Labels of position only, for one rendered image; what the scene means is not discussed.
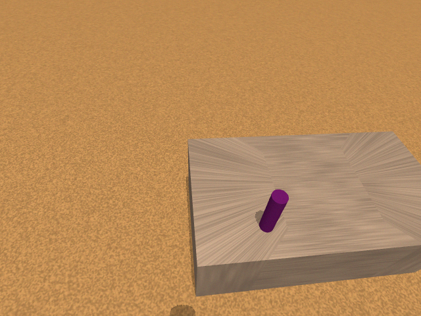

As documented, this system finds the can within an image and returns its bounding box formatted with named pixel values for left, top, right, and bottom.
left=259, top=190, right=289, bottom=232

